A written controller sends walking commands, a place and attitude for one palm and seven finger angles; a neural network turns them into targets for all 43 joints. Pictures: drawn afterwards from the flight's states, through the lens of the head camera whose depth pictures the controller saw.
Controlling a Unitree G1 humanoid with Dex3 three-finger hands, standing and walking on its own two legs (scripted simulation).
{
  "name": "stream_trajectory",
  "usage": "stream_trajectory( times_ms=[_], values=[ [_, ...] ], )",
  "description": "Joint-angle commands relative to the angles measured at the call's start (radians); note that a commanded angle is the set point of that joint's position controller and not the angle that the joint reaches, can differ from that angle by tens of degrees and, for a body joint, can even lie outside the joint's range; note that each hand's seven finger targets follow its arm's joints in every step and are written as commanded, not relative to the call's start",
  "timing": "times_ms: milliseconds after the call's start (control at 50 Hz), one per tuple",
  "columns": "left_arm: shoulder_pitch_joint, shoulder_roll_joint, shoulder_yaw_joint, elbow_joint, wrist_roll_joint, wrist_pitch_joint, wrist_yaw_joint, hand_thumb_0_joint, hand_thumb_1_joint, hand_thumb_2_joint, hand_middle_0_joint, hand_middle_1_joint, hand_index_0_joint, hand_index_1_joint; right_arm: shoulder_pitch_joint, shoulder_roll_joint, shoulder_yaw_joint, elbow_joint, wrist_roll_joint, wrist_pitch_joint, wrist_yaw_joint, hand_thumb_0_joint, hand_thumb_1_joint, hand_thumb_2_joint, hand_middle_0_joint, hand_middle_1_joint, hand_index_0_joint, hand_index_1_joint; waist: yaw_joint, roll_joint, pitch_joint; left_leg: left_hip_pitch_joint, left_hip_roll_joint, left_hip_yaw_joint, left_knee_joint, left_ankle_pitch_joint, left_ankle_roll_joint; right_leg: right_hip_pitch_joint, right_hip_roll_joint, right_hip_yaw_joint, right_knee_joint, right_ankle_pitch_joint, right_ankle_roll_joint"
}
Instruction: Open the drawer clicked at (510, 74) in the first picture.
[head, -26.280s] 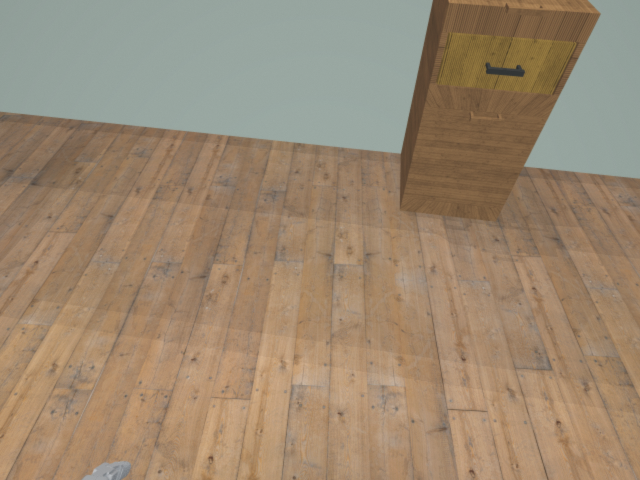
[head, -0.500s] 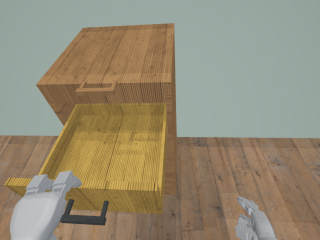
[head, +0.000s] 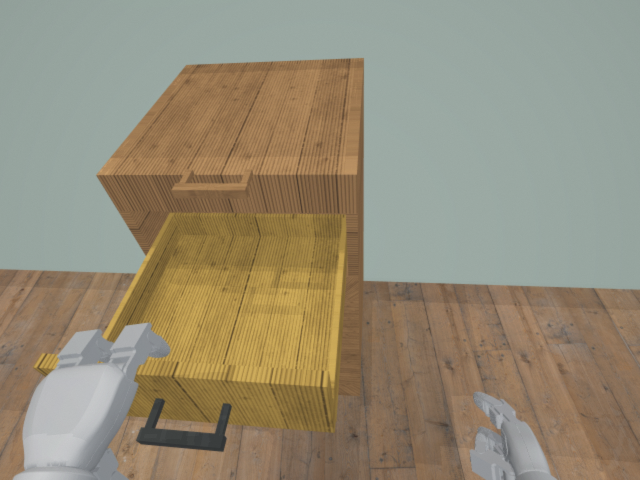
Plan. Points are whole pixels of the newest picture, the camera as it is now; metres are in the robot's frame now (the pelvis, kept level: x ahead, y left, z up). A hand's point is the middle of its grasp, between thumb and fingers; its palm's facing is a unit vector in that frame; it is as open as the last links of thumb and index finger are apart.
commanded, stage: lift the hand off the handle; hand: left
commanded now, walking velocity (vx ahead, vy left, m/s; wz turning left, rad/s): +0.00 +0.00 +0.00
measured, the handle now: (186, 424) +0.19 +0.23 -0.06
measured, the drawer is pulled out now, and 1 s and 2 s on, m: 0.30 0.30 0.30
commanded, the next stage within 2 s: draw the hand back to the body in 0.16 s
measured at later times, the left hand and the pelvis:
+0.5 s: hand (108, 401) +0.16 +0.25 +0.10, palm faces +0.09 -0.08 -0.99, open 13.8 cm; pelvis +0.01 +0.00 +0.01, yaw +0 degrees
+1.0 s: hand (120, 382) +0.17 +0.23 +0.12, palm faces +0.30 -0.76 -0.57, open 13.6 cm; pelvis +0.01 +0.01 +0.01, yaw +2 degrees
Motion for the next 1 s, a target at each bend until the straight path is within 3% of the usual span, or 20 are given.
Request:
stream_trajectory(
  times_ms=[0,60,160,200,220,240,320,440,540,600,620,660,700,720,840,860,880,900,940,980],
  values=[
    [-0.054,0.162,0.112,-0.233,-0.011,0.0,0.01,0.0,-0.5,0.3,-0.3,-1.2,-0.3,-1.2,-0.153,-0.089,-0.027,-0.189,0.001,-0.057,-0.009,0.0,-0.9,-0.9,0.2,0.3,0.2,0.3,0.0,-0.048,-0.051,0.011,0.027,-0.045,-0.122,0.282,0.001,0.11,-0.019,0.039,-0.14,0.14,-0.039],
    [-0.076,0.129,0.068,-0.224,-0.004,-0.003,-0.011,0.0,-0.5,0.3,-0.3,-1.2,-0.3,-1.2,-0.131,-0.084,-0.026,-0.183,-0.005,-0.059,-0.004,0.0,-0.9,-0.9,0.2,0.3,0.2,0.3,-0.005,-0.063,-0.039,0.026,0.032,-0.043,-0.126,0.304,0.003,0.101,-0.021,0.011,-0.14,0.143,-0.035],
    [-0.021,0.127,0.073,-0.227,0.004,-0.009,-0.019,0.0,-0.5,0.3,-0.3,-1.2,-0.3,-1.2,-0.129,-0.087,-0.026,-0.189,-0.001,-0.058,0.008,0.0,-0.9,-0.9,0.2,0.3,0.2,0.3,0.013,-0.075,-0.061,0.028,0.035,-0.04,-0.133,0.363,-0.008,0.134,-0.015,0.012,-0.133,0.201,-0.038],
    [0.01,0.132,0.088,-0.242,0.006,-0.005,-0.008,0.0,-0.5,0.3,-0.3,-1.2,-0.3,-1.2,-0.153,-0.087,-0.023,-0.197,0.004,-0.061,0.011,0.0,-0.9,-0.9,0.2,0.3,0.2,0.3,0.021,-0.034,-0.071,0.031,0.035,-0.046,-0.133,0.385,-0.017,0.149,-0.01,0.036,-0.131,0.219,-0.046],
    [0.003,0.136,0.09,-0.246,0.015,-0.008,-0.005,0.0,-0.5,0.3,-0.3,-1.2,-0.3,-1.2,-0.125,-0.084,-0.022,-0.193,0.0,-0.06,0.014,0.0,-0.9,-0.9,0.2,0.3,0.2,0.3,0.017,-0.061,-0.086,0.031,0.037,-0.042,-0.128,0.402,-0.015,0.146,-0.013,0.018,-0.123,0.222,-0.042],
    [0.002,0.133,0.089,-0.251,0.011,-0.012,-0.001,0.0,-0.5,0.3,-0.3,-1.2,-0.3,-1.2,-0.136,-0.086,-0.026,-0.192,0.002,-0.057,0.015,0.0,-0.9,-0.9,0.2,0.3,0.2,0.3,0.017,-0.05,-0.061,0.031,0.039,-0.041,-0.13,0.399,-0.019,0.135,-0.01,0.026,-0.128,0.223,-0.044],
    [0.001,0.17,0.136,-0.286,0.02,-0.013,0.025,0.0,-0.5,0.3,-0.3,-1.2,-0.3,-1.2,-0.124,-0.087,-0.025,-0.193,-0.004,-0.054,0.012,0.0,-0.9,-0.9,0.2,0.3,0.2,0.3,0.015,-0.047,-0.098,0.052,0.039,-0.04,-0.12,0.411,-0.012,0.144,-0.015,0.034,-0.13,0.24,-0.043],
    [-0.055,0.168,0.137,-0.235,-0.01,0.0,0.0,0.0,-0.5,0.3,-0.3,-1.2,-0.3,-1.2,-0.142,-0.088,-0.03,-0.175,0.001,-0.043,0.0,0.0,-0.9,-0.9,0.2,0.3,0.2,0.3,0.0,-0.067,-0.029,0.055,0.033,-0.04,-0.139,0.331,-0.001,0.126,-0.02,0.027,-0.164,0.188,-0.036],
    [-0.042,0.173,0.121,-0.247,-0.044,0.007,-0.049,0.0,-0.5,0.3,-0.3,-1.2,-0.3,-1.2,-0.146,-0.094,-0.027,-0.179,0.007,-0.046,-0.007,0.0,-0.9,-0.9,0.2,0.3,0.2,0.3,0.007,-0.051,-0.045,0.07,0.034,-0.038,-0.16,0.371,-0.002,0.172,-0.024,0.019,-0.174,0.226,-0.032],
    [-0.006,0.225,0.186,-0.256,-0.048,0.01,-0.052,0.0,-0.5,0.3,-0.3,-1.2,-0.3,-1.2,-0.171,-0.1,-0.021,-0.188,0.01,-0.047,-0.014,0.0,-0.9,-0.9,0.2,0.3,0.2,0.3,0.021,-0.078,-0.061,0.068,0.035,-0.048,-0.161,0.394,-0.005,0.208,-0.019,0.046,-0.182,0.272,-0.034],
    [-0.019,0.232,0.184,-0.263,-0.034,0.006,-0.054,0.0,-0.5,0.3,-0.3,-1.2,-0.3,-1.2,-0.144,-0.099,-0.014,-0.183,0.003,-0.043,-0.012,0.0,-0.9,-0.9,0.2,0.3,0.2,0.3,0.018,-0.06,-0.072,0.065,0.036,-0.037,-0.165,0.4,-0.006,0.206,-0.026,0.019,-0.176,0.255,-0.03],
    [-0.041,0.236,0.194,-0.269,-0.034,-0.009,-0.051,0.0,-0.5,0.3,-0.3,-1.2,-0.3,-1.2,-0.145,-0.1,-0.018,-0.181,0.003,-0.039,-0.013,0.0,-0.9,-0.9,0.2,0.3,0.2,0.3,0.017,-0.065,-0.04,0.068,0.037,-0.041,-0.164,0.411,-0.008,0.19,-0.025,0.023,-0.183,0.261,-0.034],
    [-0.032,0.239,0.215,-0.277,-0.043,-0.01,-0.046,0.0,-0.5,0.3,-0.3,-1.2,-0.3,-1.2,-0.167,-0.101,-0.021,-0.182,0.008,-0.041,-0.014,0.0,-0.9,-0.9,0.2,0.3,0.2,0.3,0.018,-0.02,-0.035,0.08,0.039,-0.047,-0.165,0.41,-0.011,0.188,-0.02,0.046,-0.192,0.258,-0.04],
    [-0.04,0.239,0.214,-0.288,-0.046,-0.013,-0.047,0.0,-0.5,0.3,-0.3,-1.2,-0.3,-1.2,-0.138,-0.099,-0.02,-0.181,0.002,-0.039,-0.014,0.0,-0.9,-0.9,0.2,0.3,0.2,0.3,0.015,-0.033,-0.066,0.092,0.04,-0.037,-0.166,0.411,-0.005,0.198,-0.028,0.02,-0.189,0.257,-0.033],
    [-0.047,0.255,0.24,-0.257,-0.081,-0.017,-0.063,0.0,-0.5,0.3,-0.3,-1.2,-0.3,-1.2,-0.144,-0.105,-0.031,-0.17,0.007,-0.035,-0.025,0.0,-0.9,-0.9,0.2,0.3,0.2,0.3,0.01,-0.056,-0.038,0.096,0.038,-0.038,-0.18,0.386,-0.001,0.196,-0.028,0.016,-0.208,0.239,-0.028],
    [-0.033,-0.159,0.125,-0.176,-0.802,-0.057,-0.102,0.0,-0.465,0.315,-0.298,-1.178,-0.298,-1.178,-0.082,-0.011,-0.023,-0.188,0.037,-0.113,-0.055,0.0,-0.9,-0.9,0.2,0.3,0.2,0.3,-0.103,-0.135,0.043,0.181,0.068,-0.058,-0.199,0.371,0.015,0.245,-0.01,-0.056,-0.187,0.199,-0.023],
    [-0.041,-0.049,0.162,-0.18,-0.825,-0.094,-0.109,0.0,-0.43,0.33,-0.295,-1.155,-0.295,-1.155,-0.086,-0.042,-0.021,-0.165,0.037,-0.16,-0.076,0.0,-0.9,-0.9,0.2,0.3,0.2,0.3,-0.077,-0.147,0.019,0.181,0.076,-0.066,-0.211,0.37,0.017,0.249,-0.021,-0.054,-0.184,0.161,-0.018],
    [-0.024,-0.043,0.184,-0.155,-0.83,-0.105,-0.108,0.0,-0.395,0.345,-0.292,-1.133,-0.292,-1.133,-0.103,-0.031,-0.012,-0.152,0.038,-0.183,-0.084,0.0,-0.9,-0.9,0.2,0.3,0.2,0.3,-0.07,-0.124,0.046,0.185,0.077,-0.071,-0.22,0.36,0.011,0.233,-0.013,-0.048,-0.196,0.13,-0.02],
    [-0.114,0.04,0.242,-0.314,-0.889,-0.145,-0.096,0.0,-0.325,0.375,-0.287,-1.087,-0.287,-1.087,-0.086,-0.047,-0.008,-0.141,0.018,-0.217,-0.115,0.0,-0.9,-0.9,0.2,0.3,0.2,0.3,-0.054,-0.085,-0.04,0.199,0.065,-0.068,-0.243,0.444,0.001,0.317,-0.035,-0.054,-0.21,0.208,-0.016],
    [-0.131,0.053,0.254,-0.358,-0.902,-0.161,-0.085,0.0,-0.255,0.405,-0.282,-1.043,-0.282,-1.043,-0.075,-0.045,-0.002,-0.123,0.005,-0.26,-0.121,0.0,-0.9,-0.9,0.2,0.3,0.2,0.3,-0.049,-0.039,-0.041,0.193,0.054,-0.062,-0.25,0.49,-0.011,0.343,-0.043,-0.052,-0.217,0.256,-0.02]
  ],
)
